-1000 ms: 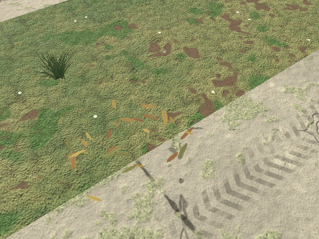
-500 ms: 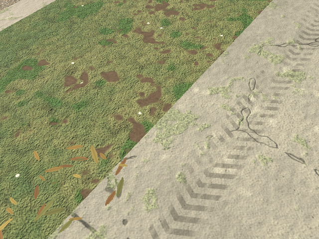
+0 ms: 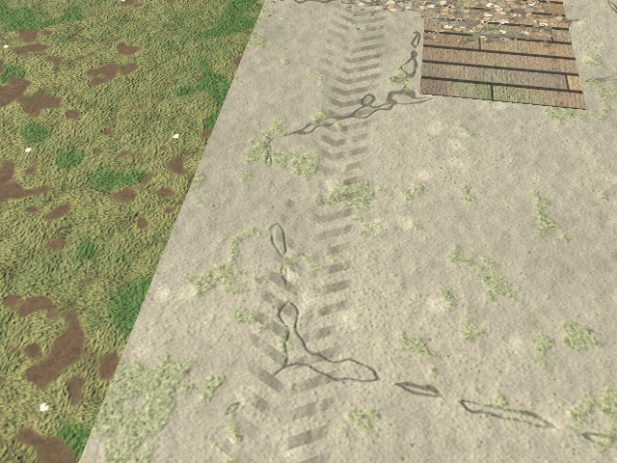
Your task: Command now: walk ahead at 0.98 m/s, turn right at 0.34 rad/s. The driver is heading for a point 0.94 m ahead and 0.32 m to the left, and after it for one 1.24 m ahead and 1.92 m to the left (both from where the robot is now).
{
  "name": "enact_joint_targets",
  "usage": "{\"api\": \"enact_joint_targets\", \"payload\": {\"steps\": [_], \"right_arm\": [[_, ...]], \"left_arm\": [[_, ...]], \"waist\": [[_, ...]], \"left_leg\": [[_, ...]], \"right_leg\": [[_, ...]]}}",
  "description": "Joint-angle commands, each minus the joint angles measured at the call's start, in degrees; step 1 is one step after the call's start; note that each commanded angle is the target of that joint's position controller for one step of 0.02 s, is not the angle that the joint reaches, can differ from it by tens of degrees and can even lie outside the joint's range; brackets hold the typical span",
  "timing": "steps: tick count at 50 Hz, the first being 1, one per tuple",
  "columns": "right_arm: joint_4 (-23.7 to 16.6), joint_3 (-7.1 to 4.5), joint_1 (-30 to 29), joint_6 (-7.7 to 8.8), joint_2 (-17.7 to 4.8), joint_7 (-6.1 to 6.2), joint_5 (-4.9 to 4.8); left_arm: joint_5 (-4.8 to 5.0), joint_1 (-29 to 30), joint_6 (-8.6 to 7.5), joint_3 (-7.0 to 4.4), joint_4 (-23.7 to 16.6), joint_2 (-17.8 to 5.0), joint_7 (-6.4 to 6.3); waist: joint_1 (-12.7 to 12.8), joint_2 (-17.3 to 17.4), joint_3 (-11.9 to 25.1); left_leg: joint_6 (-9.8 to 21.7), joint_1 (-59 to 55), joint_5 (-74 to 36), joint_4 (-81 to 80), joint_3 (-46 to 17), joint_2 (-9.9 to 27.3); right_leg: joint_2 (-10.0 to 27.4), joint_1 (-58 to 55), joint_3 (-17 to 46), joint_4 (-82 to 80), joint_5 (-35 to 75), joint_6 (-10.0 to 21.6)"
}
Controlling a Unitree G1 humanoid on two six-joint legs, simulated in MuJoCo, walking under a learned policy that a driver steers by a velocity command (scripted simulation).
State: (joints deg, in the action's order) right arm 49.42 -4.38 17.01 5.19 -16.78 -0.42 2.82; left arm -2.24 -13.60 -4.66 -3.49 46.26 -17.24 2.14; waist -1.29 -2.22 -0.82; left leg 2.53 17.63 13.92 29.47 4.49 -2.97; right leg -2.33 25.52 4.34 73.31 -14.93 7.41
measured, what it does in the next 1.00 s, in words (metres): walks ahead, turning left: right foot, then left foot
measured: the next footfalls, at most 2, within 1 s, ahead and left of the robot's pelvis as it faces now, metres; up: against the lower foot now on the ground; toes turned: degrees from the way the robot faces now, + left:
right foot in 0.30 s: +0.48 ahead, -0.13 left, +0.00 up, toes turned -2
left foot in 0.74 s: +0.87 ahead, +0.09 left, +0.00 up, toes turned +25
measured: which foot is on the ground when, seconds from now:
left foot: down 0.00-0.28, up 0.30-0.72, down 0.74-1.00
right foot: up 0.00-0.28, down 0.30-0.74, up 0.76-1.00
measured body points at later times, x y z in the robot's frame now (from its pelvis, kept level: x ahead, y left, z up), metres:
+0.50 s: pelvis +0.47 -0.04 +0.01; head +0.49 -0.04 +0.46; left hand +0.47 +0.25 -0.12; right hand +0.59 -0.30 -0.12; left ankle +0.45 +0.10 -0.63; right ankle +0.44 -0.12 -0.73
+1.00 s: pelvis +0.91 +0.10 +0.00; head +0.93 +0.11 +0.45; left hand +1.01 +0.40 -0.05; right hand +1.03 -0.16 -0.12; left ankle +0.84 +0.07 -0.73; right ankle +1.14 -0.01 -0.65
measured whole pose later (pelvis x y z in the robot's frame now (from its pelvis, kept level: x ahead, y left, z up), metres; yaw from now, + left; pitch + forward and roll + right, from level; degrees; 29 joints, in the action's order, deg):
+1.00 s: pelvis +0.91 +0.10 +0.00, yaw +35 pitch +1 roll +0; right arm 49.3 -4.0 27.2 3.1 -17.0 -0.6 0.1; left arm -3.5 -0.2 -3.9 1.6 34.3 -12.8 0.8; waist -4.6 0.1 -1.8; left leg 11.2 4.8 16.0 21.5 -6.2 -13.1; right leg 8.4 41.6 6.0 55.7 -10.5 -3.7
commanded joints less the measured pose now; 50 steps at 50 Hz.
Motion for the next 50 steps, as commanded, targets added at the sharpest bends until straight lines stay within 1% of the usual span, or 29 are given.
{"api": "enact_joint_targets", "payload": {"steps": [1, 4, 6, 9, 11, 13, 14, 15, 16, 17, 18, 20, 21, 22, 24, 27, 30, 33, 35, 36, 37, 38, 39, 40, 41, 42, 44, 45, 50], "right_arm": [[0.35, 0.90, 4.98, 2.49, -0.36, -0.58, -1.00], [0.92, 0.77, 6.84, 3.25, -2.60, -0.74, -1.58], [1.01, 0.94, 7.21, 3.48, -2.81, -0.93, -2.38], [2.82, 0.89, 12.17, 3.67, -5.39, -1.01, -3.08], [3.71, 0.78, 13.68, 3.00, -7.96, -0.64, -2.78], [4.30, 0.42, 13.97, 1.76, -10.80, 0.41, -2.17], [3.97, 0.34, 12.45, 1.16, -11.19, 0.70, -2.36], [2.29, 1.27, 12.40, 1.08, -6.60, 0.42, -2.04], [0.07, 3.16, 19.33, 1.05, 3.66, -0.07, -4.48], [-0.95, 1.47, 13.32, 0.96, -3.70, 0.41, -4.88], [-2.18, 1.03, 6.73, 0.79, -4.31, 0.20, -4.52], [-1.53, 1.39, 4.81, -0.35, -1.50, -0.79, -3.16], [-1.72, 1.42, 6.94, -1.51, -0.17, -1.36, -2.39], [-1.89, 1.41, 5.89, -2.55, 0.75, -1.67, -1.97], [-3.86, 1.32, 1.26, -3.99, 1.72, -2.39, -1.50], [-8.09, 2.23, -7.02, -4.10, 2.58, -3.33, -1.61], [-10.49, 2.70, -13.20, -3.76, 0.97, -4.42, -1.82], [-10.65, 2.62, -13.37, -3.51, -1.22, -4.84, -1.76], [-7.80, 1.30, -1.71, -3.73, -5.03, -4.10, -1.96], [-4.57, -0.10, 9.91, -3.91, -7.67, -3.34, -1.91], [-1.42, -1.87, 19.34, -3.91, -10.32, -2.06, -2.17], [-1.21, -3.19, 13.98, -4.59, -12.77, -0.88, -3.55], [-4.07, -3.86, 8.83, -5.03, -18.79, -1.10, -1.29], [-6.26, -4.27, 8.40, -5.17, -17.74, -0.46, -1.23], [-5.60, -3.33, 7.30, -4.83, -12.88, 0.19, -1.27], [-4.85, -2.52, 5.48, -4.25, -10.34, 0.23, -1.61], [-5.24, -1.62, 3.45, -2.22, -8.53, 0.55, -2.23], [-5.36, -1.27, 3.13, -1.46, -8.02, 0.50, -2.53], [-5.53, -1.94, 5.75, -0.34, -9.41, -0.17, -3.14]], "left_arm": [[-0.88, 1.53, 0.46, 1.78, -6.06, 1.66, 1.08], [-0.95, 10.26, 0.43, 2.54, -10.10, 0.12, 1.52], [-0.62, 16.06, -0.01, 3.45, -12.17, 0.24, 2.35], [0.09, 21.45, -0.53, 4.43, -13.46, 1.56, 2.81], [-0.27, 20.80, -0.70, 3.81, -13.24, -0.33, 1.74], [-0.74, 8.59, -0.90, 2.00, -9.82, -4.40, 0.03], [-0.80, -2.58, -1.01, 0.79, -6.32, -6.60, -0.94], [-2.14, -11.58, -1.01, -0.85, -4.41, -11.41, -2.21], [-3.99, -11.61, -1.21, -1.57, -4.76, -14.00, -2.19], [-1.70, -10.99, -0.72, -1.60, -4.58, -10.80, -1.61], [-1.10, -6.34, -1.13, -0.67, -3.61, -6.58, -1.44], [-0.78, -2.98, -1.84, -0.23, -2.25, -3.07, -1.27], [-0.16, -3.43, -2.23, 0.05, -1.43, -2.25, -1.51], [0.47, -3.97, -2.70, 0.39, -0.40, -0.40, -1.33], [1.76, -4.49, -3.38, 0.57, 1.32, 0.64, -1.27], [1.33, -5.08, -4.20, 0.71, 2.52, 0.60, -1.18], [1.26, -6.14, -4.29, 0.52, 3.22, -1.97, -1.97], [1.29, -9.15, -3.48, -0.10, 3.34, -6.90, -3.58], [0.69, -6.63, -1.63, -1.19, 1.99, -10.76, -4.81], [0.23, -3.29, -0.54, -1.73, 0.72, -12.04, -4.94], [-0.05, -1.10, 0.30, -2.02, -0.14, -12.03, -4.31], [-0.40, 1.54, -0.11, -0.38, -1.59, -4.53, -2.83], [0.52, -5.44, -1.43, 1.08, -8.24, -1.34, -2.63], [0.18, -2.04, -3.14, 1.69, -9.97, -3.42, -2.62], [0.18, 0.67, -3.89, 1.53, -9.44, -5.59, -2.52], [-0.40, 2.19, -3.62, 1.54, -9.61, -5.18, -2.50], [-2.25, 2.03, -0.93, 2.14, -9.40, -4.16, -2.49], [-2.44, 2.20, 0.32, 2.40, -9.62, -3.40, -2.34], [-0.40, 16.58, 1.02, 4.21, -16.06, 0.09, -0.81]], "waist": [[1.87, 5.33, -2.09], [1.92, 3.54, -5.84], [1.41, 2.96, -7.17], [-0.67, 3.26, -7.79], [0.38, 5.09, -4.98], [6.66, 8.99, 4.14], [12.18, 8.88, 9.39], [14.15, 4.35, 16.04], [7.12, -9.58, 24.66], [9.39, -4.98, 23.60], [7.37, -1.94, 11.92], [3.85, 0.67, 3.38], [1.54, -2.51, 2.85], [0.80, -2.06, 1.41], [-0.14, -1.16, -1.71], [-0.51, -2.35, -5.51], [-0.41, 0.73, -7.42], [-1.86, -1.08, -4.48], [-8.82, -4.44, 2.51], [-14.47, -4.90, 7.51], [-17.99, -1.25, 10.72], [-12.83, 13.04, 3.60], [-2.82, 17.82, 11.49], [-5.67, 9.28, 15.31], [-3.78, -0.20, 5.78], [-0.49, -4.23, 1.22], [3.18, -5.45, -2.64], [4.00, -5.03, -3.33], [-1.09, 0.68, -4.42]], "left_leg": [[8.21, -7.89, 8.65, -20.51, -24.43, 16.42], [8.33, -7.43, -0.68, -25.29, -15.92, 15.14], [6.60, -3.81, -10.81, -28.31, -7.78, 11.60], [6.40, -5.90, -27.33, -31.21, -5.08, 12.85], [6.32, -15.19, -49.70, -23.62, -4.42, 13.59], [5.09, -18.62, -64.75, -4.69, -5.09, 14.68], [4.46, -12.67, -57.66, 9.80, -4.76, 12.96], [4.58, 0.21, -34.74, 28.87, -4.17, 9.43], [3.78, 19.44, 13.32, 50.29, -6.29, 3.15], [5.21, 22.95, 7.95, 53.60, -8.93, 4.16], [5.07, 25.01, 0.94, 50.16, -9.09, 6.57], [4.43, 21.82, -1.20, 46.02, -8.98, 9.39], [3.78, 19.94, -1.09, 45.30, -8.62, 10.05], [3.58, 20.11, -1.03, 44.93, -8.46, 10.99], [3.14, 24.67, -3.40, 44.20, -7.15, 11.76], [3.19, 25.43, -13.32, 36.14, -2.98, 10.92], [5.30, 20.83, -19.99, 21.57, 2.82, 8.02], [7.80, 12.28, -20.05, 13.52, 8.75, 1.57], [9.52, -0.44, -13.76, 13.34, 8.41, -1.89], [11.33, -12.03, -9.48, 13.56, 5.82, -2.57], [13.42, -24.08, -4.94, 9.20, 0.95, -2.28], [15.07, -26.77, -5.67, 6.31, -9.46, 2.69], [26.42, -40.36, -10.17, 0.81, -38.45, 13.45], [28.06, -41.49, 8.31, -12.87, -52.32, 18.42], [24.28, -31.31, 13.23, -17.76, -50.70, 17.73], [21.35, -21.54, 10.15, -18.17, -45.66, 15.49], [19.76, -7.30, -0.80, -17.96, -37.32, 10.65], [19.17, -2.45, -2.51, -18.46, -33.66, 8.47], [13.94, 3.10, -18.83, -18.57, -24.30, 0.77]], "right_leg": [[5.34, 15.73, 5.36, -2.95, 0.86, -0.64], [5.81, 21.27, 2.44, -12.14, 8.22, -1.88], [6.22, 13.78, -4.17, -25.53, 16.25, -2.02], [4.74, 3.31, -9.31, -34.59, 21.83, -0.66], [1.54, 0.58, -10.30, -38.52, 17.00, -0.09], [-1.73, -13.79, -8.67, -40.27, 8.62, 0.79], [-0.11, -27.18, -7.24, -42.47, 8.61, 0.94], [11.71, -41.30, 4.54, -41.16, -6.35, 1.33], [29.48, -54.84, 32.83, -46.74, -19.28, 5.15], [28.13, -48.26, 38.62, -54.89, -22.48, 4.28], [24.49, -38.40, 27.51, -56.46, -16.87, 2.74], [19.77, -25.43, 13.89, -60.03, -2.52, 0.22], [19.70, -22.06, 9.77, -61.04, 0.05, -0.01], [18.57, -20.23, 6.06, -62.05, 2.95, -0.84], [16.67, -19.65, -1.92, -64.35, 8.57, -2.71], [13.41, -16.22, -12.99, -66.17, 22.01, -4.21], [11.46, -18.02, -19.80, -67.45, 33.53, -6.29], [13.09, -26.16, -22.07, -59.63, 64.66, -7.80], [15.56, -28.21, -20.94, -43.82, 79.27, -7.84], [16.70, -24.60, -19.30, -29.40, 79.20, -6.85], [14.03, -16.70, -18.58, -8.72, 61.77, -5.85], [1.65, 1.19, -17.09, 14.08, -0.46, -6.59], [-1.40, 21.24, -6.52, 27.88, -14.10, -9.03], [0.75, 27.28, 1.07, 25.27, -10.88, -8.23], [3.97, 27.12, 1.81, 17.83, -6.97, -7.75], [6.10, 23.02, 1.58, 11.50, -5.32, -8.00], [8.50, 15.20, 1.49, 4.46, -5.95, -9.94], [9.50, 12.71, 0.74, 0.32, -6.61, -10.92], [7.25, 4.57, -4.61, -27.68, 14.65, -11.13]]}}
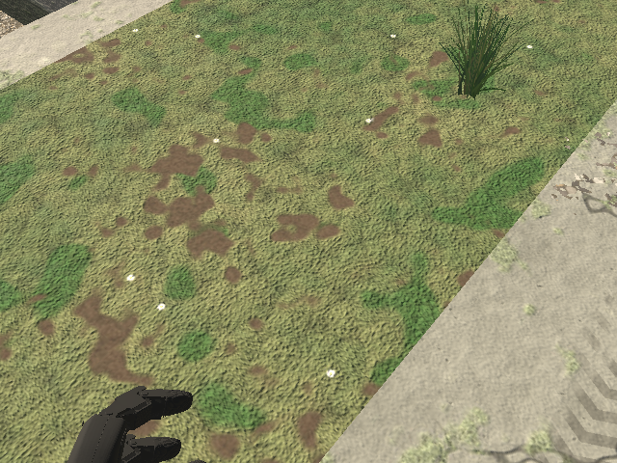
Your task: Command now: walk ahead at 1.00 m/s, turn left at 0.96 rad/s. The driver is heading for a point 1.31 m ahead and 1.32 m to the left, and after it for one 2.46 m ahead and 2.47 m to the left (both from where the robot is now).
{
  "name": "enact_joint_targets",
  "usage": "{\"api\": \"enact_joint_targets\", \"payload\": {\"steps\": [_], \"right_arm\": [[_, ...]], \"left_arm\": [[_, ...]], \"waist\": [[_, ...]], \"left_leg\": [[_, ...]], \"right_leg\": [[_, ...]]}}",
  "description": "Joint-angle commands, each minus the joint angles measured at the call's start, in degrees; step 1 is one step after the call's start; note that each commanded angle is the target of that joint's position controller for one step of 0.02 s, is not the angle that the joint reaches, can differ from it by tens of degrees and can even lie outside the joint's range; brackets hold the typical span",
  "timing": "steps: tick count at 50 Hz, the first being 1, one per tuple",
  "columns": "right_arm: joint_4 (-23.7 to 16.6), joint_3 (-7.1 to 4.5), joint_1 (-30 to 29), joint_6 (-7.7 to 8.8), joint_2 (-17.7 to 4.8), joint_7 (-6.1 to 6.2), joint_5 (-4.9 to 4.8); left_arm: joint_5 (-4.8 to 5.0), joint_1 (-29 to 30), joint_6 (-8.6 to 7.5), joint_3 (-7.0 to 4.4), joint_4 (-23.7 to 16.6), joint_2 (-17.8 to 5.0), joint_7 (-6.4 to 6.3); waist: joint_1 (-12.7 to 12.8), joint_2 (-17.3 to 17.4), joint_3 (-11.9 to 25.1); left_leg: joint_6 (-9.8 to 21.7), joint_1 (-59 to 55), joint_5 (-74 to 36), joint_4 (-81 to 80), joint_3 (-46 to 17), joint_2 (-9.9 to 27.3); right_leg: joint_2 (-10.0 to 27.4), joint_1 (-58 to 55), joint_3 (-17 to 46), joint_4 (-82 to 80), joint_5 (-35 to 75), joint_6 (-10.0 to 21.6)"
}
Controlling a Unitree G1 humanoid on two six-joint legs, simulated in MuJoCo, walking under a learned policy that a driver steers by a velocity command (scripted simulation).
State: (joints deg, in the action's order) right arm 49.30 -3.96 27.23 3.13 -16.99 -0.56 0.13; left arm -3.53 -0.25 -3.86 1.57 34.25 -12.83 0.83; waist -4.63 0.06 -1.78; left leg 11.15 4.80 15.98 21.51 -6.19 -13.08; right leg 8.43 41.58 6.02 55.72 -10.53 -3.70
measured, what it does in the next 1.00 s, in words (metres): walks ahead, turning left: right foot, then left foot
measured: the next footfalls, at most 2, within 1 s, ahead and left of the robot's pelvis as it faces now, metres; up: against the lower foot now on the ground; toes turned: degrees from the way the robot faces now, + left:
right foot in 0.18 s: +0.38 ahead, -0.17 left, +0.00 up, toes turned +14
left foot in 0.64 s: +0.67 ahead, +0.18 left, +0.00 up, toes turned +41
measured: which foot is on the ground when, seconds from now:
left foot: down 0.00-0.18, up 0.20-0.62, down 0.64-1.00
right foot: up 0.00-0.16, down 0.18-0.64, up 0.66-1.00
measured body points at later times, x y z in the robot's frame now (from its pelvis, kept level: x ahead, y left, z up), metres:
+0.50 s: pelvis +0.43 -0.02 -0.01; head +0.45 +0.00 +0.44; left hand +0.24 +0.22 -0.13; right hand +0.78 -0.10 -0.04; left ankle +0.53 +0.15 -0.66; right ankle +0.34 -0.19 -0.73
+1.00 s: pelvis +0.81 +0.25 -0.01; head +0.84 +0.28 +0.44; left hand +0.82 +0.57 -0.09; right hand +0.97 +0.02 -0.13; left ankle +0.64 +0.16 -0.73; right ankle +1.09 +0.31 -0.69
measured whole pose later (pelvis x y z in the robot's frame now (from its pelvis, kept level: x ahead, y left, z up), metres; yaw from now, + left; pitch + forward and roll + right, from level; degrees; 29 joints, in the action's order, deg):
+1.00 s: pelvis +0.81 +0.25 -0.01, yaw +45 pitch +2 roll +0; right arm 49.5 -2.4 27.8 6.3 -16.9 -1.0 -0.5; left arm -1.5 -3.0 -2.9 0.5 36.6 -15.1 2.6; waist -5.1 -0.7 -2.4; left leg 8.3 -12.4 19.7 6.2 -4.4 -8.2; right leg 6.5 41.5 -2.7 34.5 7.5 2.6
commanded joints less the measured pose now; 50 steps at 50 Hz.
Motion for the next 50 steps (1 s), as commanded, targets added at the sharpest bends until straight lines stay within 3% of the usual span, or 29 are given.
{"api": "enact_joint_targets", "payload": {"steps": [1, 3, 5, 6, 7, 8, 9, 10, 11, 12, 13, 14, 17, 21, 24, 26, 28, 30, 31, 32, 33, 34, 35, 36, 39, 42, 44, 47, 50], "right_arm": [[-5.16, -2.59, -3.19, 1.62, -9.57, -0.28, -0.62], [-4.85, -2.92, -1.41, 1.48, -10.18, -0.48, -0.60], [-5.39, -3.19, -2.78, 1.39, -10.76, 0.00, -0.43], [-5.75, -3.43, -3.79, 1.48, -11.88, 0.15, -0.24], [-6.14, -3.79, -5.43, 1.60, -13.83, -0.01, 0.16], [-7.05, -3.82, -9.19, 1.98, -14.29, -0.36, 0.30], [-8.83, -1.92, -10.53, 2.68, -7.31, -0.33, 0.40], [-12.47, 0.33, -3.32, 2.44, -0.45, -0.38, -2.70], [-10.76, 0.57, -5.39, 1.12, -5.12, 0.41, -0.94], [-10.52, -0.03, -10.22, 0.37, -7.53, -0.05, 0.56], [-10.70, -0.15, -12.43, -0.16, -7.46, -0.79, 1.16], [-11.97, 0.05, -15.31, -0.71, -6.23, -1.75, 1.98], [-15.10, 1.37, -17.91, -2.80, -2.51, -3.45, 2.08], [-19.20, 2.05, -24.23, -3.39, -3.01, -4.23, 1.64], [-20.48, 2.46, -30.35, -3.37, -3.41, -5.30, 1.73], [-20.79, 2.94, -33.33, -2.97, -2.46, -5.77, 1.70], [-19.59, 2.53, -31.08, -2.71, -3.43, -5.15, 1.62], [-15.91, 1.07, -17.69, -2.36, -6.31, -4.00, 1.64], [-11.67, -0.52, -4.95, -1.97, -8.86, -3.02, 1.81], [-8.87, -2.27, -0.96, -2.09, -11.40, -1.54, 1.74], [-10.85, -3.37, -7.45, -2.83, -17.87, -0.81, 2.56], [-12.35, -3.67, -2.84, -3.40, -17.19, -0.13, 2.05], [-10.67, -3.45, -3.82, -2.97, -15.22, 0.64, 1.78], [-9.61, -2.71, -5.85, -2.12, -12.28, 0.95, 1.65], [-8.48, -0.30, -9.34, 0.85, -6.43, 1.31, 1.12], [-6.09, -0.12, -6.02, 2.67, -6.18, 0.36, 0.30], [-5.57, -0.21, -5.35, 3.29, -6.20, -0.28, -0.07], [-3.81, -0.27, -1.90, 4.40, -7.36, -0.54, -1.24], [-1.92, -0.48, -0.75, 4.29, -9.89, 0.04, -0.37]], "left_arm": [[1.36, 4.42, 0.16, -0.76, -4.48, -4.34, 0.51], [1.85, 6.47, -0.08, -0.89, -5.60, -5.30, 0.26], [1.92, 5.07, -0.51, -1.45, -5.80, -7.08, -0.19], [1.98, 1.26, -0.68, -2.34, -4.77, -9.27, -0.69], [2.32, -6.17, -0.97, -3.67, -3.00, -12.25, -1.38], [2.27, -18.35, -1.23, -4.96, -0.23, -14.70, -2.29], [0.62, -31.16, -1.42, -6.56, 1.79, -18.55, -3.55], [-1.08, -25.93, -1.34, -7.14, 0.95, -22.05, -3.09], [-0.50, -18.58, -0.65, -7.36, -0.21, -17.33, -2.47], [0.19, -15.47, -0.34, -6.07, -0.41, -12.04, -2.26], [0.22, -15.65, -0.25, -5.52, 1.20, -9.73, -1.97], [0.35, -17.42, -0.52, -5.31, 3.36, -9.35, -2.00], [1.92, -20.40, -2.22, -4.88, 7.78, -7.49, -0.86], [1.90, -18.21, -3.70, -4.99, 9.24, -8.65, -0.28], [1.78, -20.97, -3.93, -5.33, 11.21, -10.35, -0.49], [1.60, -23.72, -3.57, -5.63, 12.23, -12.14, -0.93], [1.75, -26.11, -2.51, -6.14, 12.36, -14.98, -1.74], [1.40, -24.31, -0.57, -6.99, 11.60, -18.39, -2.53], [1.24, -21.87, 0.10, -6.95, 10.28, -18.41, -2.44], [0.83, -21.77, 0.29, -6.68, 9.98, -15.92, -1.82], [1.22, -26.44, -0.21, -4.75, 4.82, -7.86, -0.92], [2.22, -20.18, -1.52, -4.70, 1.36, -11.41, -0.92], [2.78, -16.31, -2.28, -4.36, 0.91, -11.67, -0.92], [2.70, -16.50, -2.42, -4.00, 1.96, -11.17, -1.02], [0.38, -19.41, 0.53, -3.20, 4.05, -8.61, -0.18], [0.58, -10.96, 1.43, -2.38, 0.99, -6.41, 0.83], [1.18, -4.95, 0.94, -1.92, -0.59, -5.63, 1.38], [2.41, -0.36, 0.32, -1.67, -1.24, -4.92, 2.18], [2.14, 0.54, 0.18, -2.53, -1.20, -7.26, 1.51]], "waist": [[0.78, -0.03, -2.26], [-1.10, 2.40, -0.69], [0.12, 3.25, 0.71], [2.02, 3.41, 3.46], [6.26, 3.21, 8.34], [13.59, 2.66, 13.74], [17.59, -4.26, 21.28], [8.96, -24.72, 28.46], [8.39, -16.02, 20.62], [8.86, -7.65, 12.98], [8.37, -1.84, 7.92], [7.95, -1.83, 4.95], [5.47, -4.84, 0.60], [3.04, -4.81, -2.81], [4.44, -2.19, -6.53], [5.32, -1.86, -7.27], [3.50, -4.54, -3.26], [-4.19, -7.54, 4.38], [-9.25, -7.27, 9.55], [-9.21, -1.33, 10.47], [1.39, 13.63, 13.82], [-3.50, 6.43, 22.57], [-2.49, 1.65, 14.21], [0.78, -2.95, 6.09], [7.31, -4.96, 0.72], [5.78, -1.43, -5.10], [4.18, -1.09, -6.39], [1.71, -0.07, -5.42], [2.02, 1.49, -2.97]], "left_leg": [[4.17, 13.33, -25.13, -9.59, -13.83, 10.90], [2.90, 7.23, -31.13, -7.25, -15.54, 12.33], [0.90, 3.80, -35.46, -3.23, -17.03, 13.14], [-0.39, 2.00, -42.13, 1.75, -17.68, 13.23], [-1.63, 1.25, -46.64, 10.91, -17.40, 12.90], [-2.74, 6.91, -43.52, 24.30, -15.92, 11.07], [-2.81, 16.41, -20.62, 43.40, -11.41, 8.12], [-4.87, 32.65, 13.21, 57.69, -4.76, 2.73], [-4.10, 39.97, 7.01, 61.41, -2.08, 9.06], [-4.49, 40.45, 2.51, 59.28, -0.34, 11.76], [-4.92, 39.21, 0.75, 56.79, 0.56, 13.77], [-5.04, 38.64, 0.55, 55.03, 0.43, 15.64], [-5.70, 41.01, -0.78, 54.39, 1.16, 18.79], [-6.18, 41.18, -12.15, 47.03, 3.40, 19.33], [-4.43, 37.60, -17.37, 33.83, 10.07, 17.70], [-2.11, 32.96, -16.34, 26.07, 15.02, 15.02], [-0.22, 27.11, -12.17, 23.32, 18.66, 10.25], [2.13, 12.27, -5.16, 22.11, 16.77, 6.89], [4.02, -2.92, -3.55, 18.21, 13.14, 5.98], [5.32, -15.85, -0.76, 14.22, 5.36, 9.57], [10.77, -29.45, -5.12, 11.44, -22.29, 25.52], [14.72, -32.72, 2.72, 0.03, -35.97, 28.79], [12.56, -25.33, 4.24, -5.41, -33.52, 29.20], [10.31, -14.33, 1.42, -6.89, -28.26, 27.69], [7.62, 5.56, -5.47, -9.93, -16.64, 21.60], [6.90, 10.28, -11.54, -15.07, -9.41, 18.37], [4.53, 10.79, -17.86, -16.28, -3.94, 14.74], [1.87, 7.24, -29.30, -19.92, -2.23, 16.50], [-0.14, -5.94, -50.67, -14.90, -0.22, 18.59]], "right_leg": [[-4.96, -12.74, -6.86, -13.82, 13.66, 0.47], [-6.83, -13.85, -6.61, -19.08, 15.42, 1.32], [-8.29, -19.43, -5.15, -25.37, 13.74, 2.07], [-9.81, -24.92, -4.76, -26.40, 10.52, 2.53], [-10.43, -33.00, -4.34, -26.10, 5.52, 3.25], [-7.98, -46.38, -3.57, -25.43, 1.99, 4.14], [4.16, -60.32, 7.93, -25.41, -17.87, 5.73], [20.09, -69.17, 42.63, -38.67, -32.35, 11.56], [17.71, -61.35, 45.13, -41.57, -43.39, 12.80], [14.50, -53.65, 33.74, -40.63, -37.08, 11.91], [12.24, -46.82, 24.65, -40.73, -25.17, 11.19], [9.84, -42.58, 17.39, -41.58, -17.41, 10.10], [8.72, -37.34, 5.88, -44.79, -6.34, 8.69], [6.26, -32.84, -9.48, -48.61, 7.71, 6.97], [3.63, -34.44, -18.13, -50.98, 16.53, 5.55], [3.22, -38.34, -22.14, -48.88, 33.49, 4.38], [4.28, -45.05, -23.22, -40.50, 61.70, 3.62], [7.41, -45.14, -21.85, -22.14, 74.86, 4.70], [7.72, -38.35, -20.33, -7.00, 69.92, 6.09], [2.01, -24.70, -20.18, 13.08, 31.48, 5.55], [-6.83, -1.63, -16.76, 35.06, -19.08, 2.77], [-7.60, 5.36, -5.17, 39.01, -13.55, 3.17], [-4.58, 8.07, -4.02, 35.17, -9.08, 3.55], [-1.95, 5.66, -4.48, 29.18, -6.92, 3.81], [1.55, -5.76, -3.35, 17.97, -9.21, 2.64], [2.63, -2.65, -6.02, 4.88, -2.90, 1.96], [1.14, -5.05, -7.97, -6.60, 8.42, 2.92], [-2.43, -13.19, -10.58, -18.50, 23.13, 5.64], [-6.88, -15.07, -12.17, -23.82, 19.34, 8.35]]}}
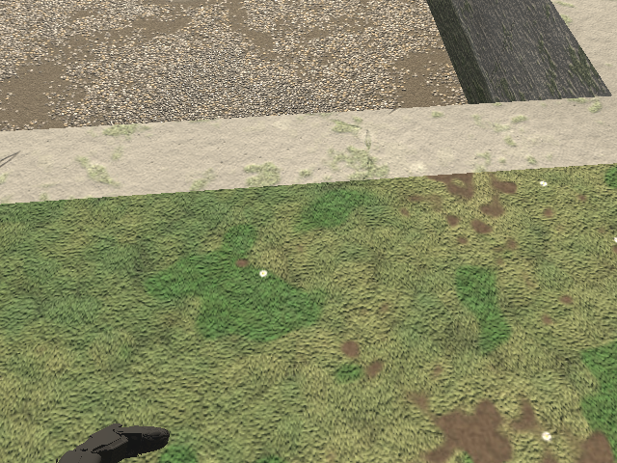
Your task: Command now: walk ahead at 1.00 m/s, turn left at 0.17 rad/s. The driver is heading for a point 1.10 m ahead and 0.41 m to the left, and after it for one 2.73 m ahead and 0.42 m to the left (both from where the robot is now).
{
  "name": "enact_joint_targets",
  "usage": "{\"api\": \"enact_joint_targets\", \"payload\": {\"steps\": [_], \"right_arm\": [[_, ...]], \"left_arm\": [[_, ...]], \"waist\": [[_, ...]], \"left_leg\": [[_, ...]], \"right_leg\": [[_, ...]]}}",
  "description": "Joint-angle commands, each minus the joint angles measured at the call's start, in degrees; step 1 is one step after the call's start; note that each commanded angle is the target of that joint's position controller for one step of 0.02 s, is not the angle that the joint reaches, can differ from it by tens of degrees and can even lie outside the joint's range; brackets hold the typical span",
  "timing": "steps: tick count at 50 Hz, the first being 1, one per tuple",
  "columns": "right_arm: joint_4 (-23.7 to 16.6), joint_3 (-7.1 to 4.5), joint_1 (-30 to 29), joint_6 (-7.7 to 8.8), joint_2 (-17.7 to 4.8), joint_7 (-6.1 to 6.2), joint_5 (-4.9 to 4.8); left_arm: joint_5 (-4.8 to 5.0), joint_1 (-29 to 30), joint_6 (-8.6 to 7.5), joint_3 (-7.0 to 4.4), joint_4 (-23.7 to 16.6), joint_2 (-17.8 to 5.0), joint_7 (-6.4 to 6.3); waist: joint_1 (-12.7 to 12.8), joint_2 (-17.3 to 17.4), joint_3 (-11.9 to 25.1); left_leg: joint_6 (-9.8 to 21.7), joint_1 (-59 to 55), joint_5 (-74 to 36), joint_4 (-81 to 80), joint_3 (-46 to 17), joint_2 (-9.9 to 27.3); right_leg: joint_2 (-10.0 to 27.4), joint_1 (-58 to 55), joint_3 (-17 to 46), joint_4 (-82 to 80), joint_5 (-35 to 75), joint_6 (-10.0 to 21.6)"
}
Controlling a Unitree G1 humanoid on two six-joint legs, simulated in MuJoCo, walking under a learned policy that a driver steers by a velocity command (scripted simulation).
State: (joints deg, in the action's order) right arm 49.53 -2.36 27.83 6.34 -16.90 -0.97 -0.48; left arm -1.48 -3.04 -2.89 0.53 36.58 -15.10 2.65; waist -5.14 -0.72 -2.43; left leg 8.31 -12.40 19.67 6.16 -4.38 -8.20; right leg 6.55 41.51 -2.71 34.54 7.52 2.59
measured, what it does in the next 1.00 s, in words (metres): walks ahead, turning left: right foot, then left foot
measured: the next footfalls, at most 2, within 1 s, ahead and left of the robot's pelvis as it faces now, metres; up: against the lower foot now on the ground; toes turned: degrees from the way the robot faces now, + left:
right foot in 0.08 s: +0.30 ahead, -0.13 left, +0.00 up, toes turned -2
left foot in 0.56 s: +0.73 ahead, +0.09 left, +0.00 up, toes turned +17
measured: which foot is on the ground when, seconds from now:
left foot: down 0.00-0.10, up 0.12-0.54, down 0.56-0.96, up 0.98-1.00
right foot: up 0.00-0.06, down 0.08-0.56, up 0.58-0.94, down 0.96-1.00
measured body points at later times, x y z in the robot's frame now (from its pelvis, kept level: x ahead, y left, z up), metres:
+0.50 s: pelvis +0.49 -0.01 -0.01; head +0.53 +0.01 +0.44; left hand +0.39 +0.24 -0.15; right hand +0.76 -0.18 -0.09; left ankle +0.69 +0.10 -0.69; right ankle +0.27 -0.13 -0.72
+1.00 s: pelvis +0.98 +0.14 -0.02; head +1.01 +0.16 +0.43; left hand +1.04 +0.46 -0.08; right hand +1.15 -0.13 -0.13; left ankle +0.72 +0.08 -0.66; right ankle +1.16 +0.10 -0.73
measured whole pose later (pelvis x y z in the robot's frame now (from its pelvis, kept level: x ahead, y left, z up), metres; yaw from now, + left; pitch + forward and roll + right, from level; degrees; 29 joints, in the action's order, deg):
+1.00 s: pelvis +0.98 +0.14 -0.02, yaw +39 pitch +2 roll -1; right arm 47.9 -5.1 24.7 3.5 -20.7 0.5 -0.8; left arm -2.3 -2.0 -4.1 1.0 33.1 -16.1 -1.0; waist -6.3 1.3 -2.9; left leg 7.9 2.0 28.7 54.3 -15.5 -10.1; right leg 0.7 30.8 0.7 37.2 -8.9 -1.7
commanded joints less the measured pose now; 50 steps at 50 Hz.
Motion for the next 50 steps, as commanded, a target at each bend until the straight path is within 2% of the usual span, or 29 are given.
{"api": "enact_joint_targets", "payload": {"steps": [1, 3, 4, 5, 6, 7, 8, 9, 11, 15, 20, 23, 25, 26, 27, 28, 29, 30, 32, 34, 35, 39, 43, 45, 46, 47, 48, 49, 50], "right_arm": [[-1.67, -2.30, -1.22, 0.77, -11.31, 0.86, 0.84], [-1.14, -2.76, -3.38, -0.76, -13.39, 1.87, 2.92], [-1.58, -2.45, -6.60, -1.19, -12.23, 2.16, 3.63], [-4.26, -0.26, 0.60, -0.68, -3.00, 1.36, 1.00], [-4.47, 0.23, 0.34, 0.31, -3.48, 0.81, 0.46], [-5.86, 0.16, -6.57, 0.27, -5.12, 1.24, 0.65], [-6.62, 0.50, -10.50, 0.29, -5.74, 0.87, 1.17], [-6.83, 0.82, -11.89, -0.19, -4.69, 0.34, 1.54], [-7.01, 1.45, -10.31, -2.33, -2.46, -0.84, 2.40], [-10.58, 2.04, -19.10, -4.11, -1.58, -1.87, 1.99], [-13.22, 2.63, -29.25, -3.15, 0.10, -3.81, 1.55], [-12.27, 1.92, -28.39, -2.93, -1.87, -3.61, 1.83], [-9.81, 0.82, -18.69, -2.85, -4.56, -2.83, 1.44], [-6.50, -0.49, -7.28, -2.86, -6.90, -2.30, 1.17], [-3.05, -2.23, 4.01, -3.11, -9.29, -1.34, 1.46], [-3.24, -4.39, 2.52, -4.43, -12.73, 0.08, 0.10], [-5.49, -5.69, -2.60, -5.35, -20.03, -0.11, 2.48], [-6.52, -5.95, -1.15, -5.43, -17.44, 0.48, 2.38], [-3.25, -4.84, -2.70, -4.25, -11.42, 1.28, 1.21], [-3.80, -3.37, -5.86, -2.93, -8.16, 1.72, 0.56], [-4.09, -3.00, -5.98, -2.33, -7.65, 1.48, 0.22], [-5.34, -3.61, -6.35, -1.62, -9.40, 1.22, 0.59], [-4.64, -4.41, -1.84, -1.64, -10.91, 0.93, -0.17], [-4.81, -4.82, -2.57, -2.03, -12.09, 1.43, -0.10], [-5.01, -5.07, -3.47, -2.06, -13.56, 1.40, 0.15], [-5.92, -5.37, -6.85, -1.84, -15.45, 1.22, 0.23], [-7.19, -4.82, -11.15, -1.11, -13.38, 0.95, 0.56], [-9.74, -2.07, -11.77, -0.32, -2.36, 1.58, 0.69], [-13.57, -0.94, -2.95, -0.50, -2.59, 2.21, -2.50]], "left_arm": [[-0.14, 1.20, -0.80, -2.10, -3.07, -6.37, -0.74], [0.15, -15.44, -0.57, -4.07, 1.66, -10.17, -2.19], [-0.31, -28.01, -0.29, -5.22, 5.04, -12.56, -3.32], [-2.58, -31.73, -0.46, -7.41, 5.66, -19.72, -3.87], [-1.63, -30.23, -0.42, -7.04, 6.06, -16.68, -2.38], [-1.15, -23.04, -0.74, -6.52, 5.94, -13.06, -1.90], [-0.56, -20.23, -1.06, -5.73, 6.23, -9.20, -1.61], [-1.05, -18.43, -1.35, -5.13, 6.80, -7.08, -1.67], [-1.11, -17.69, -2.16, -3.91, 8.69, -4.34, -1.88], [0.04, -17.64, -4.78, -4.24, 10.82, -6.31, -1.08], [1.26, -21.12, -6.23, -3.95, 12.57, -7.04, -1.45], [0.66, -23.25, -4.93, -4.34, 12.90, -10.00, -3.03], [-0.55, -22.08, -2.45, -5.23, 12.14, -13.29, -4.52], [-1.21, -19.44, -1.15, -5.74, 11.07, -14.58, -4.95], [-1.53, -17.05, -0.55, -5.95, 9.99, -14.95, -5.00], [-1.61, -14.81, -1.26, -5.28, 8.65, -10.45, -3.99], [0.82, -18.72, -2.51, -3.57, 1.42, -5.73, -2.53], [0.40, -12.52, -3.92, -2.82, 0.66, -7.31, -2.94], [-0.48, -7.85, -4.60, -2.01, -0.26, -6.37, -2.87], [-2.90, -9.25, -1.96, -1.62, 0.39, -5.89, -2.63], [-3.18, -9.16, -0.74, -1.51, 0.00, -5.78, -2.32], [-1.55, 2.78, -0.19, -0.01, -5.59, -3.70, -1.32], [0.01, 7.26, -0.60, -0.16, -7.49, -5.11, -1.79], [-0.06, 3.49, -0.83, -0.97, -7.07, -7.38, -2.36], [0.07, -1.91, -1.03, -2.02, -5.74, -9.60, -2.87], [0.33, -11.63, -1.15, -3.24, -3.78, -11.80, -3.63], [-0.25, -24.98, -1.05, -4.87, -0.82, -14.84, -4.58], [-1.44, -33.52, -0.96, -5.75, 1.25, -18.16, -5.39], [-1.66, -24.51, -0.43, -6.68, -0.75, -21.27, -4.72]], "waist": [[4.08, 4.19, 0.36], [12.95, 6.57, 9.50], [19.70, 5.62, 14.05], [14.48, -11.53, 22.16], [13.65, -14.52, 27.24], [11.81, -8.07, 15.15], [10.68, -0.52, 9.47], [8.70, 2.13, 5.55], [4.61, -0.02, 1.30], [3.51, -1.56, -5.90], [5.96, 0.48, -6.94], [4.93, -3.25, -2.79], [-0.92, -6.95, 4.48], [-6.21, -7.77, 10.27], [-10.97, -6.11, 14.50], [-7.98, 6.05, 12.95], [0.71, 18.58, 19.87], [-2.91, 3.39, 20.64], [2.18, -4.73, 5.76], [6.61, -4.83, 1.81], [7.35, -3.64, 1.06], [4.79, 0.35, -3.48], [0.10, 3.64, -0.78], [1.64, 3.26, 2.02], [4.48, 3.13, 5.99], [11.13, 3.08, 10.59], [18.14, 2.82, 16.38], [17.26, -11.46, 20.84], [7.65, -24.90, 29.02]], "left_leg": [[1.81, 7.35, -65.42, 5.63, -1.70, 14.74], [0.49, 6.60, -74.72, 26.76, -1.21, 16.02], [0.04, 16.32, -65.32, 44.16, 0.32, 13.90], [-2.68, 38.08, -25.56, 73.79, 2.89, 5.01], [-1.95, 48.54, 5.47, 81.15, -3.26, -0.91], [-0.99, 54.93, 0.34, 81.59, -3.93, 4.64], [-0.99, 54.29, -3.48, 77.39, -3.09, 7.70], [-0.98, 52.63, -3.79, 73.87, -3.03, 9.66], [-2.12, 48.69, -3.46, 70.32, -3.14, 11.71], [-3.71, 53.49, -13.42, 58.74, -0.72, 13.58], [-0.56, 46.43, -31.06, 36.66, 9.45, 11.61], [1.69, 44.58, -26.39, 32.08, 15.02, 5.59], [3.14, 35.51, -17.50, 31.92, 15.85, 1.37], [4.49, 24.34, -13.35, 32.08, 14.61, -0.07], [6.13, 10.73, -10.42, 28.06, 10.06, 0.65], [7.10, 1.05, -4.73, 27.98, -2.76, 7.31], [22.38, -15.86, -4.18, 18.43, -38.62, 22.45], [21.17, -15.92, -3.63, 11.70, -43.44, 22.78], [14.93, 4.33, -9.62, 8.78, -31.46, 18.08], [12.56, 17.45, -16.30, 8.43, -22.81, 13.03], [12.30, 21.92, -16.41, 7.63, -20.72, 11.37], [10.03, 34.69, -24.26, 3.71, -16.36, 6.52], [6.61, 23.98, -40.38, 7.71, -18.81, 8.51], [3.99, 18.78, -47.63, 14.51, -18.91, 8.15], [2.45, 17.50, -53.43, 22.25, -19.32, 8.01], [0.89, 20.38, -53.41, 34.09, -18.90, 7.19], [-0.30, 28.62, -46.65, 50.11, -16.68, 4.98], [-0.92, 41.70, 9.62, 71.64, -10.94, -0.66], [-2.14, 52.23, 9.70, 81.66, -6.25, -1.44]], "right_leg": [[-7.35, -17.55, -3.87, -2.58, -3.97, 2.81], [-10.08, -32.92, -2.74, -1.99, -14.55, 4.48], [-6.11, -47.07, 0.35, -0.75, -19.27, 5.69], [11.60, -64.65, 27.48, -2.24, -35.05, 13.27], [15.60, -67.55, 52.30, -15.64, -41.42, 15.41], [13.47, -59.39, 44.35, -17.19, -42.45, 14.21], [12.14, -50.21, 36.11, -18.35, -38.03, 13.23], [10.29, -42.71, 29.71, -20.04, -34.97, 11.49], [8.25, -31.52, 21.44, -24.45, -33.23, 8.91], [4.97, -25.63, 4.69, -32.25, -18.52, 6.02], [2.57, -31.60, -9.48, -36.38, 3.81, 2.20], [3.80, -46.87, -12.29, -27.15, 39.09, -0.23], [5.68, -51.99, -12.44, -9.53, 57.39, -1.10], [6.70, -49.65, -11.70, 5.06, 59.38, -0.53], [5.99, -41.76, -11.29, 22.95, 49.19, -0.14], [-3.36, -24.58, -9.72, 43.92, -3.71, -1.54], [-11.54, 2.99, -0.81, 64.00, -36.65, -5.28], [-7.78, 8.44, 7.36, 61.99, -31.50, -3.52], [-2.00, 4.33, 7.67, 46.01, -28.63, -3.04], [-0.14, -2.47, 7.14, 40.28, -30.36, -4.50], [0.55, -4.29, 6.43, 36.52, -31.87, -5.35], [-0.65, -11.13, 2.11, 16.31, -14.61, -6.87], [-4.70, -14.46, 1.90, 4.01, -3.76, -5.01], [-6.98, -21.11, 3.04, -2.00, -5.97, -4.04], [-8.56, -28.46, 3.56, -2.38, -9.21, -3.60], [-7.97, -39.99, 3.84, -3.00, -10.90, -3.48], [-3.99, -54.86, 5.82, -0.70, -17.54, -2.47], [12.63, -66.32, 21.43, -0.21, -18.92, -2.58], [22.99, -67.63, 53.11, -13.73, -24.96, 3.53]]}}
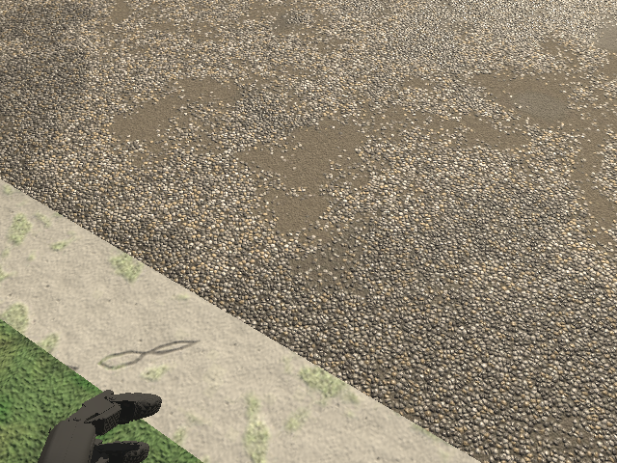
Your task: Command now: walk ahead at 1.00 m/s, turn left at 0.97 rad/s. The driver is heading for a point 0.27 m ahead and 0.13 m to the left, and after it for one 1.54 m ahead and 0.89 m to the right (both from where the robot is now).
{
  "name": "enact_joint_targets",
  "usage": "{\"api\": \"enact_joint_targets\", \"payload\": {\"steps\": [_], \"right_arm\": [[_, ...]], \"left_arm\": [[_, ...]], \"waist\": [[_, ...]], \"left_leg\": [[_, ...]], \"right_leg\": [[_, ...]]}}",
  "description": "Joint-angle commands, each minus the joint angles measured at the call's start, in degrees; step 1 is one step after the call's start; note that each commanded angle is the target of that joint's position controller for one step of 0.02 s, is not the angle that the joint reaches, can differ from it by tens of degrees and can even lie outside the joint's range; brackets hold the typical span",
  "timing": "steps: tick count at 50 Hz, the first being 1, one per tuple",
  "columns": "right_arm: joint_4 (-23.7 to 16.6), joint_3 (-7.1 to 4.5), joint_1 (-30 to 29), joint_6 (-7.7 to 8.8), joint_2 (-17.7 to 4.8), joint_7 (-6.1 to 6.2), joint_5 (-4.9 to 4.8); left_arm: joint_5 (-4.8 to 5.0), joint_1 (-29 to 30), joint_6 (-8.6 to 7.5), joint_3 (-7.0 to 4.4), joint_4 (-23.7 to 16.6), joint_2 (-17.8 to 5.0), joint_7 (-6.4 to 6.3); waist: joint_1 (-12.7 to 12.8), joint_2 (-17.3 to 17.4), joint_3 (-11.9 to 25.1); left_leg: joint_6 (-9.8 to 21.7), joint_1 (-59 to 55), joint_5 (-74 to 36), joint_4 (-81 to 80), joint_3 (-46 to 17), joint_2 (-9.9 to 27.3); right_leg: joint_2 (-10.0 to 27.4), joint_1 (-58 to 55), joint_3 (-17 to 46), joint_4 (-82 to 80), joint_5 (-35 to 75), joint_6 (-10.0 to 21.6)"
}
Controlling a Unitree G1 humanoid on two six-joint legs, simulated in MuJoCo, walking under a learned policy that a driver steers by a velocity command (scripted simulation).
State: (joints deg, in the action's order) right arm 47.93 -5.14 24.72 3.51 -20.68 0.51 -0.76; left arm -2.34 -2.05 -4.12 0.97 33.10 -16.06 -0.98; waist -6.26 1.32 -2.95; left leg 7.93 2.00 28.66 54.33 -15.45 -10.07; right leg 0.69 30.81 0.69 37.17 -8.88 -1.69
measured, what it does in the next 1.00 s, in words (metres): walks ahead, turning right: left foot, then right foot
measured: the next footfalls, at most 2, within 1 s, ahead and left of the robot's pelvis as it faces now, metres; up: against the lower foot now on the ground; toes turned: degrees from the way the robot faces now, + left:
left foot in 0.34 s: +0.45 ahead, +0.11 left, +0.00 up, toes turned +4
right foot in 0.72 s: +0.39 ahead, -0.12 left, +0.00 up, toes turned -11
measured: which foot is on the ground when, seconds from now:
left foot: up 0.00-0.32, down 0.34-0.72, up 0.74-1.00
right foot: down 0.00-0.36, up 0.38-0.70, down 0.72-1.00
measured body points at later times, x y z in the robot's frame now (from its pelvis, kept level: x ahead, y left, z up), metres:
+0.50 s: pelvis +0.30 +0.01 +0.02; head +0.33 +0.02 +0.46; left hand +0.34 +0.30 -0.10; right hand +0.51 -0.21 -0.08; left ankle +0.41 +0.10 -0.71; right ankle +0.23 -0.16 -0.59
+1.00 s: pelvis +0.33 -0.01 +0.03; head +0.35 -0.04 +0.48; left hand +0.56 +0.20 -0.04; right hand +0.43 -0.35 -0.04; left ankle +0.44 +0.15 -0.59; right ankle +0.36 -0.11 -0.71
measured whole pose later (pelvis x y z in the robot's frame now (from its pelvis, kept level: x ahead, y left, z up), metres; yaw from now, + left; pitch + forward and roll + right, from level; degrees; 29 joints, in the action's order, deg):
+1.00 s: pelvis +0.33 -0.01 +0.03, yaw -25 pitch +2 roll +3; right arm 33.3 -3.2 1.4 -3.6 -17.9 4.3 0.2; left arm 0.6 -15.2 6.6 -1.5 30.7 -17.6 -3.0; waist 2.0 0.5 -2.0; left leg -4.9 40.4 16.9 72.9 -8.2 -3.0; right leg -6.1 21.7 12.2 30.0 -8.8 3.7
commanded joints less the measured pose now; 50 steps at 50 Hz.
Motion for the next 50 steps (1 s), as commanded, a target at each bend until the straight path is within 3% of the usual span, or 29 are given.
{"api": "enact_joint_targets", "payload": {"steps": [1, 2, 3, 6, 9, 11, 12, 15, 17, 18, 19, 20, 21, 24, 25, 26, 28, 31, 33, 35, 36, 37, 38, 39, 41, 42, 43, 47, 50], "right_arm": [[-9.66, 1.54, -4.46, 1.09, -2.69, 1.84, 0.52], [-9.63, 1.14, -7.82, 0.21, -3.85, 1.28, 1.65], [-10.06, 1.24, -9.84, -0.56, -2.84, 0.52, 1.88], [-12.79, 2.26, -11.04, -3.14, 2.41, -1.55, 2.50], [-14.99, 2.64, -15.29, -3.38, 2.43, -1.23, 2.84], [-14.28, 3.60, -17.27, -2.18, 2.16, -1.78, 2.26], [-11.94, 4.27, -16.18, -1.10, 2.93, -2.17, -1.73], [-10.31, 3.50, -16.03, 0.10, 0.53, -3.38, 0.48], [-7.68, 1.92, -10.53, -0.39, -3.04, -2.21, 2.29], [-8.13, 0.90, -4.54, -1.46, -7.47, -1.28, 4.15], [-9.84, 1.77, -5.18, -2.63, -5.86, -1.30, 5.32], [-11.67, 1.63, -10.23, -3.97, -3.88, -1.43, 2.54], [-11.97, 1.96, -13.02, -4.53, -2.29, -1.59, 0.73], [-11.58, 2.51, -19.29, -3.85, 0.12, -1.69, 1.70], [-12.09, 2.34, -20.85, -3.51, 0.19, -1.41, 2.21], [-12.19, 1.47, -17.70, -2.95, -0.85, 1.21, 0.15], [-11.78, 1.32, -16.27, -2.78, -0.74, 2.15, 0.99], [-13.85, 0.98, -18.64, -2.61, -0.73, 2.03, 2.18], [-14.72, -0.01, -19.52, -2.53, -2.82, 2.53, 1.96], [-15.94, -0.81, -21.93, -3.60, -4.08, 2.79, 1.42], [-15.80, -0.99, -21.06, -4.57, -3.91, 2.73, 1.38], [-16.79, 0.23, -17.62, -6.52, 0.77, 2.65, 1.33], [-21.42, 0.71, -25.07, -7.47, -0.88, 3.58, 2.66], [-21.17, 0.87, -25.32, -7.50, -1.43, 4.17, 1.83], [-17.74, 0.42, -24.12, -7.01, -3.20, 4.95, 1.53], [-16.42, -0.07, -23.13, -7.39, -4.64, 5.39, 1.58], [-17.52, -1.15, -23.61, -7.18, -6.82, 5.07, 0.40], [-17.81, 0.83, -23.10, -6.93, -0.71, 4.22, 1.39], [-18.48, 1.45, -25.50, -5.75, -0.26, 3.06, 0.47]], "left_arm": [[-0.41, -16.37, 1.33, -5.97, -0.27, -12.68, -1.06], [-0.36, -14.57, 1.43, -4.63, -0.05, -7.96, -0.86], [-1.02, -15.22, 1.28, -4.19, 1.45, -6.56, -0.61], [-0.13, -21.71, -0.48, -3.22, 6.72, -4.44, 0.26], [0.21, -22.94, -2.01, -2.81, 8.50, -5.76, 1.18], [1.03, -17.51, -1.44, -2.79, 7.83, -6.85, 1.63], [3.64, -10.77, -2.16, -4.06, 5.28, -9.01, 0.53], [5.28, -18.68, -2.34, -5.11, 7.78, -13.51, -0.79], [4.74, -19.20, -1.98, -4.54, 7.22, -12.17, -0.68], [4.04, -21.62, -1.44, -4.05, 5.18, -10.07, -0.16], [5.52, -32.68, -0.48, -2.63, 6.13, -5.23, 0.52], [5.68, -30.32, 0.80, -4.22, 5.31, -10.92, 1.02], [5.75, -24.81, 2.39, -5.24, 3.56, -11.99, 0.64], [4.63, -25.50, 7.68, -5.99, 3.41, -8.57, -2.73], [4.24, -25.87, 8.79, -5.84, 3.11, -7.03, -3.16], [1.15, -21.13, 9.36, -5.34, 1.56, -5.14, -0.50], [2.10, -17.37, 9.48, -5.39, 0.79, -3.95, 1.23], [2.56, -13.41, 10.30, -5.17, -1.35, -4.04, 2.98], [2.98, -14.20, 11.01, -5.25, -1.68, -4.04, 4.13], [3.50, -17.04, 11.37, -5.69, -1.90, -4.83, 4.70], [3.03, -19.45, 10.22, -5.88, -1.47, -4.81, 4.55], [2.70, -17.83, 8.48, -6.05, -3.24, -10.04, 4.26], [3.56, -20.76, 8.28, -8.10, -4.05, -16.77, 3.83], [2.60, -19.26, 8.05, -8.18, -3.79, -16.29, 3.14], [2.13, -11.88, 8.83, -6.57, -4.77, -10.89, 1.80], [3.04, -8.68, 8.97, -6.43, -6.05, -10.73, 0.98], [0.97, -8.26, 8.62, -6.40, -7.51, -13.35, -0.42], [2.95, -9.93, 9.24, -5.66, -7.24, -11.48, -2.57], [3.36, -12.74, 10.98, -5.98, -6.58, -11.78, -3.06]], "waist": [[8.78, -12.82, 19.99], [8.94, -6.17, 13.28], [8.34, -1.71, 8.84], [5.97, -5.94, 4.75], [4.88, -6.91, 0.84], [2.32, -6.15, -0.77], [2.64, -9.70, -1.49], [2.97, -7.30, 4.19], [0.20, -4.81, 7.12], [-1.00, 2.94, 14.92], [2.82, 12.76, 30.31], [3.61, 5.70, 29.86], [4.78, 2.79, 21.15], [11.00, 3.32, 7.58], [11.76, 4.03, 6.29], [9.58, 5.80, 9.78], [8.88, 5.67, 10.28], [9.56, 7.23, 8.13], [9.83, 10.76, 8.37], [11.57, 9.41, 8.36], [12.99, 2.08, 8.81], [9.95, -20.08, 5.36], [15.01, -21.42, 10.08], [12.79, -17.76, 9.12], [8.17, -12.25, 4.37], [7.62, -12.19, 4.69], [6.57, -6.63, 1.42], [6.23, -2.51, 6.77], [7.92, -3.86, 8.39]], "left_leg": [[-1.76, 40.21, -6.88, 35.61, 7.15, 5.94], [-1.86, 40.06, -10.58, 34.46, 9.27, 8.17], [-1.85, 40.19, -11.51, 34.24, 9.93, 9.67], [-1.78, 38.88, -11.49, 30.21, 8.96, 10.34], [-2.77, 41.15, -13.61, 17.88, 6.71, 5.87], [-3.01, 32.60, -23.10, -2.05, 10.83, 5.42], [-4.16, 26.89, -22.45, -10.16, 14.35, 6.75], [-4.02, 11.12, -37.53, -22.97, 15.00, 4.98], [-2.62, -0.28, -54.27, -26.98, 15.14, 7.13], [4.66, -11.42, -83.84, -20.43, 3.39, 21.65], [16.45, -20.67, -93.10, -20.79, -11.82, 37.36], [15.83, -14.37, -70.25, -23.89, -11.07, 35.76], [13.15, -8.00, -53.02, -27.01, -7.49, 33.18], [8.13, 15.52, -30.07, -35.08, 1.40, 28.53], [7.39, 19.32, -26.47, -36.88, 3.76, 27.83], [5.37, 16.44, -39.59, -33.33, 11.04, 26.66], [3.28, 14.47, -46.61, -28.22, 14.64, 26.44], [-1.12, 23.77, -36.89, -25.24, 19.12, 25.16], [-3.30, 25.93, -26.52, -24.31, 18.04, 28.14], [-5.66, 30.06, -17.05, -18.40, 16.62, 29.89], [-8.27, 35.43, -7.06, -6.58, 18.70, 25.31], [-11.26, 46.46, 12.19, 13.47, 24.55, 15.60], [-12.42, 51.51, 14.00, 16.19, 14.79, 11.36], [-12.40, 51.52, 9.66, 21.68, 11.05, 11.43], [-12.66, 50.99, -2.81, 23.57, 9.83, 11.44], [-12.93, 47.69, -5.91, 21.47, 9.59, 11.85], [-12.52, 44.31, -5.72, 27.51, 7.24, 9.48], [-12.72, 45.27, -12.25, 23.90, 5.46, 8.13], [-13.00, 42.91, -13.56, 9.19, 4.65, 7.47]], "right_leg": [[25.17, -46.45, 44.43, -18.86, -15.50, 8.86], [22.09, -38.53, 33.20, -18.09, -14.34, 9.14], [19.91, -33.27, 25.76, -18.07, -7.86, 8.77], [16.51, -24.38, 9.65, -14.99, 23.56, 6.25], [15.03, -22.32, 4.12, -17.06, 40.14, 6.77], [10.79, -16.40, -2.81, -17.73, 40.30, 6.50], [8.18, -13.63, -3.65, -18.27, 37.02, 8.30], [10.04, -17.96, 2.79, -13.50, 36.77, 8.86], [5.31, -16.59, 1.83, -0.24, 30.83, 5.26], [0.69, -9.01, 1.91, 22.70, 3.16, 1.43], [-4.70, -2.99, 9.10, 43.73, -30.87, -0.95], [-1.26, 0.25, 12.21, 45.64, -32.71, -1.41], [0.71, 4.64, 9.45, 45.36, -30.79, -1.94], [2.44, 0.17, 4.74, 45.61, -22.95, -3.51], [1.92, -1.60, 3.30, 44.64, -21.74, -3.58], [2.41, -2.45, 0.50, 37.98, -14.07, -1.84], [1.72, -2.29, -0.77, 30.94, -10.08, -0.42], [-0.11, -10.96, -4.07, 17.86, -4.24, 1.51], [-2.18, -15.29, -6.09, 15.32, -8.03, 2.68], [-1.16, -22.00, -3.85, 5.35, -14.26, 5.38], [0.17, -28.42, 3.74, -2.52, -13.48, 7.79], [14.37, -27.17, 27.24, -10.02, 13.83, 10.35], [18.73, -25.02, 40.17, -16.22, 30.71, 16.35], [18.55, -23.43, 39.95, -17.02, 21.60, 19.74], [11.69, -17.55, 30.46, -15.67, 11.56, 17.30], [10.37, -16.06, 27.29, -17.37, 13.60, 16.37], [10.34, -8.36, 32.16, -17.00, 5.44, 17.25], [6.92, -18.52, 29.91, -16.51, 2.90, 16.28], [5.06, -24.57, 30.67, -16.21, -2.79, 15.06]]}}
Velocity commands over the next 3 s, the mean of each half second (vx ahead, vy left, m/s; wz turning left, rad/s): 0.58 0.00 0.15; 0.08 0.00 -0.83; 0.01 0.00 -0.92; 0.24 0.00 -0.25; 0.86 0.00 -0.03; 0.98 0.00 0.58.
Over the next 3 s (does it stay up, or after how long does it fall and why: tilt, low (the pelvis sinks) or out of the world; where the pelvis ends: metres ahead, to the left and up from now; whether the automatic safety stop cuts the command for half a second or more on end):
stays up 0.30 -0.05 0.00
